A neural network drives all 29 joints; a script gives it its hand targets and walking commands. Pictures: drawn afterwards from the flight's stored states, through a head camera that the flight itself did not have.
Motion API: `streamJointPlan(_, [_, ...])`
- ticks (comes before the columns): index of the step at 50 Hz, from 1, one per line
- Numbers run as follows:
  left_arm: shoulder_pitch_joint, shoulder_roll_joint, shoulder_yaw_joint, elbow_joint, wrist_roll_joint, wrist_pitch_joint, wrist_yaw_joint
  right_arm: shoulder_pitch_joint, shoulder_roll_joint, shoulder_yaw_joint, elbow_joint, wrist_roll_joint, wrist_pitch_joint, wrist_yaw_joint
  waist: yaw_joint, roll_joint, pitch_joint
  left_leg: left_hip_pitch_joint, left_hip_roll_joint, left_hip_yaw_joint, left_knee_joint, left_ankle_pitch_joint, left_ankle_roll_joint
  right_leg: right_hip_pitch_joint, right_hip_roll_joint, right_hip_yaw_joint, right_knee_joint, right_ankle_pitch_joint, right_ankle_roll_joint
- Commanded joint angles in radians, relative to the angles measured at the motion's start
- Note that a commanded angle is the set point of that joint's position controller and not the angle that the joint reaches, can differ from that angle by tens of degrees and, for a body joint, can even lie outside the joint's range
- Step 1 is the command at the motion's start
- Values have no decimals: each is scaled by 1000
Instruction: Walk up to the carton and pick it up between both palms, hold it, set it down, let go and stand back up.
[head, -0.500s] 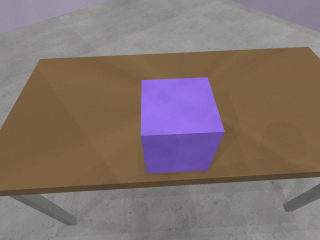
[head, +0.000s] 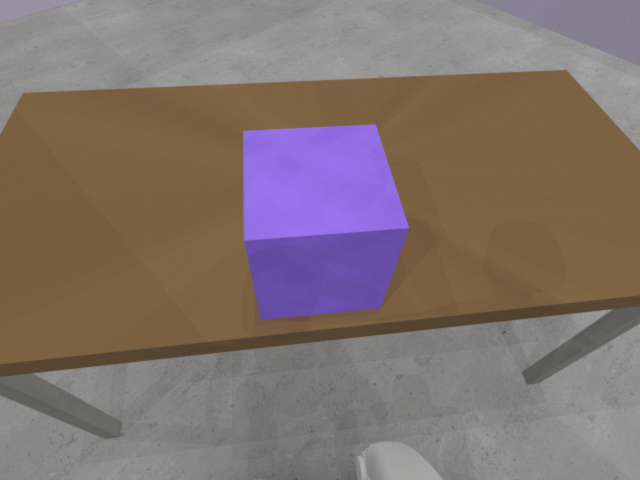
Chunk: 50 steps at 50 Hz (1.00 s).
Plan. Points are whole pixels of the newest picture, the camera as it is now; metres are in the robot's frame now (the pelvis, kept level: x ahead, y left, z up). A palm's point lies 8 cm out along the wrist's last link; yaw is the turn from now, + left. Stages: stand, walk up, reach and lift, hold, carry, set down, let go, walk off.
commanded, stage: walk up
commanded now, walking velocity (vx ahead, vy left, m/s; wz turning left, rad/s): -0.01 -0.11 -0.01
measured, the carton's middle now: (316, 225) +0.44 +0.01 +0.02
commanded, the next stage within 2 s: none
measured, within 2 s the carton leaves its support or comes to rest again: neither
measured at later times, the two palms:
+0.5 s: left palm out of the picture +0.00 +0.16 -0.15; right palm out of the picture -0.02 -0.27 -0.15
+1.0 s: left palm out of the picture -0.03 +0.17 -0.15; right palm out of the picture -0.02 -0.24 -0.14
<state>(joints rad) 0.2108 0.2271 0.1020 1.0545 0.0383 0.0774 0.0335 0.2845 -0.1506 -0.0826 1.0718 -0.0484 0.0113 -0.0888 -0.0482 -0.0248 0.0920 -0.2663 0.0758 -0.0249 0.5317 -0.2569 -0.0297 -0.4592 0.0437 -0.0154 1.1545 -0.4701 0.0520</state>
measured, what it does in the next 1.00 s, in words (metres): steps on the spot: right foot, then left foot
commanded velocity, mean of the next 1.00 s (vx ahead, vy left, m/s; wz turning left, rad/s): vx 0.01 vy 0.03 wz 0.00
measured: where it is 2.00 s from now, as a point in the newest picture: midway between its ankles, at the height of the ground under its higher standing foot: outside the picture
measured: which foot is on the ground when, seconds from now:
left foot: down 0.00-0.14, up 0.16-0.44, down 0.46-1.00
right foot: up 0.00-0.12, down 0.14-1.00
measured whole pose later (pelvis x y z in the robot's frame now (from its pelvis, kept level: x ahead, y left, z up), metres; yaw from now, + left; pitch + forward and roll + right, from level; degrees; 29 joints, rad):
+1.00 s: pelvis -0.01 -0.03 +0.01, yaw +0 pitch -1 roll +0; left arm 0.31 0.11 0.02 1.11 0.02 -0.01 0.04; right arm 0.30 -0.11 -0.03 1.13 -0.01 -0.02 -0.04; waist 0.02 -0.02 0.05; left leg -0.16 -0.04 0.07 0.40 -0.23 0.05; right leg -0.14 -0.06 -0.06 0.42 -0.26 0.03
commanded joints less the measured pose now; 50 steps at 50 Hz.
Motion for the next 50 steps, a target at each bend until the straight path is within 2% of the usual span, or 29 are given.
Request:
streamJointPlan(1, [49, -39, -16, -90, 0, -3, -19, -70, -126, -24, -70, -12, 8, 6, 54, 322, -44, -115, 151, -56, -226, -11, 122, 83, -84, 10, -195, 33, 7])
streamJointPlan(3, [71, -54, -32, -84, -22, -24, -17, -29, -92, -2, -30, 10, 13, 10, 65, 354, -34, -85, 66, -44, -201, -103, 137, 196, -76, -61, -494, 7, 13])
streamJointPlan(5, [201, -29, -20, -32, -25, -41, -2, 124, -97, -2, 28, 8, 22, 25, 73, 177, -9, -192, 47, -50, 2, -59, 129, 402, -69, -52, -784, 219, 5])
streamJointPlan(6, [223, 49, -11, -29, -21, -52, 4, 195, -38, 13, 38, 10, 22, 33, 67, -46, 0, -240, -8, -21, 138, -206, 90, 409, -161, 65, -890, 201, 2])
streamJointPlan(7, [230, 101, -13, -60, -11, -67, 2, 197, -14, 22, 5, 13, 20, 40, 63, -291, -41, -301, -55, 46, 287, -394, 24, 365, -399, 326, -911, 282, -31])
streamJointPlan(8, [200, 152, -10, -71, -16, -67, -2, 120, -52, 7, -21, 20, 32, 29, 111, -458, -3, -240, -58, -7, 343, -349, 24, 109, -452, 439, -998, 122, -143])
streamJointPlan(9, [134, 68, -30, -84, -9, -70, -5, 43, -86, 4, -30, 25, 38, 34, 99, -333, 79, -216, -27, -57, 384, -286, 27, 53, -415, 444, -1014, 82, -166])
streamJointPlan(10, [58, 5, -46, -107, -8, -77, -4, 47, -95, -8, -11, 33, 40, 49, 61, -138, 83, -231, -39, -51, 430, -194, 21, 135, -357, 335, -978, 134, -131])
streamJointPlan(11, [-27, 44, -51, -125, -12, -82, -1, 107, -73, -3, 5, 33, 38, 64, -10, -126, 70, -223, -49, -29, 430, -148, 30, 125, -312, 209, -957, 170, -139])
streamJointPlan(13, [-11, 20, -51, -119, -25, -100, 1, 94, -58, 1, 8, 11, 31, 64, 8, -136, 37, -139, -37, -7, 383, -119, 22, 142, -293, 201, -941, 287, -146])
streamJointPlan(15, [2, 6, -54, -111, -17, -108, 1, 122, -37, 6, 25, 14, 26, 61, 1, -125, 3, -112, -34, 32, 294, -104, 8, 205, -254, 76, -894, 383, -157])
streamJointPlan(17, [102, -8, -56, -92, -9, -112, 6, 58, -68, -4, -2, 16, 29, 52, 63, -98, -20, -128, -24, 39, 245, -151, 1, 291, -332, 156, -844, 569, -189])
streamJointPlan(19, [133, -34, -67, -49, -10, -111, 12, 43, 13, 22, -12, 33, 15, 51, 59, -164, -72, -60, -23, 42, 71, -145, 15, 362, -284, 104, -793, 638, -203])
streamJointPlan(20, [139, 11, -59, -64, -9, -111, 17, 58, -13, 15, -10, 38, 12, 48, 71, -123, -64, -71, -37, 65, 42, -118, 13, 375, -323, 138, -761, 743, -213])
streamJointPlan(21, [158, 0, -68, -34, -15, -106, 18, 57, -2, 25, -14, 32, 0, 47, 59, -142, -76, 0, -17, 30, -115, -16, 21, 368, -290, 135, -744, 743, -198])
streamJointPlan(22, [127, 22, -56, -46, -13, -104, 20, 90, -28, 22, 1, 36, -8, 44, 42, -120, -91, 49, -11, 33, -178, 117, 21, 362, -310, 132, -721, 755, -175])
streamJointPlan(23, [132, 35, -52, -56, -19, -104, 17, 126, -100, 2, 5, 29, -16, 40, 50, -12, -146, 142, 31, -8, -166, 265, 32, 324, -294, 116, -684, 667, -144])
streamJointPlan(24, [166, -23, -62, -44, -26, -102, 13, 74, -97, 10, 7, 30, -21, 38, 94, 57, -131, 215, 63, -46, -138, 403, 56, 235, -221, 72, -707, 551, -113])
streamJointPlan(25, [173, -61, -70, -29, -29, -98, 13, 50, -64, 20, 16, 32, -19, 44, 95, 142, -101, 163, 60, -32, -138, 384, 78, 249, -166, 6, -739, 369, -86])
streamJointPlan(26, [124, -13, -64, -43, -23, -96, 17, 51, -48, 26, 19, 37, -12, 47, 75, 195, -66, 112, 23, -1, -125, 365, 66, 279, -197, 25, -743, 390, -94])
streamJointPlan(30, [136, 5, -52, -29, -17, -86, 17, 74, -51, 18, -4, 31, -3, 36, 64, 3, -54, 109, 25, 6, -118, 314, 64, 249, -213, 11, -706, 491, -90])
streamJointPlan(33, [118, -15, -58, -31, -12, -75, 25, 48, -95, 10, -6, 33, -4, 37, 67, 78, -38, 104, 38, -26, -142, 242, 76, 207, -201, -8, -667, 338, -73])
streamJointPlan(35, [143, -59, -70, -28, -9, -67, 19, 55, -67, 26, -6, 32, -2, 41, 66, 85, -33, 68, 69, -88, -245, -35, 97, 211, -166, -27, -678, 203, -63])
streamJointPlan(38, [126, -56, -69, 7, -10, -68, 10, 65, -51, 30, -6, 29, -8, 43, 59, -25, 5, 42, 91, -126, -286, -84, 109, 197, -145, -28, -704, 192, -53])
streamJointPlan(40, [134, -68, -76, 4, -15, -71, 8, 47, -62, 33, 2, 37, -17, 47, 58, 70, 62, 11, 85, -107, -291, 16, 95, 206, -159, -16, -718, 217, -48])
streamJointPlan(42, [146, -59, -70, 26, -19, -73, 7, 64, -58, 35, 3, 30, -28, 52, 47, -5, 10, 60, 93, -134, -303, 52, 89, 244, -133, -13, -733, 250, -51])
streamJointPlan(47, [192, -46, -71, 47, -19, -96, 8, 50, -32, 47, 34, 38, -42, 51, 78, 100, -42, 102, 20, -22, -232, 196, 79, 325, -167, 10, -803, 334, -52])
streamJointPlan(48, [166, -27, -67, 30, -12, -103, 12, 40, -50, 35, 42, 41, -37, 47, 75, 105, -27, 96, 7, 13, -201, 288, 68, 335, -214, 34, -805, 466, -61])
streamJointPlan(50, [173, 13, -61, 38, -15, -104, 14, 64, -38, 36, 39, 34, -27, 40, 73, 14, -60, 117, -11, 33, -161, 229, 62, 325, -232, 47, -799, 518, -71])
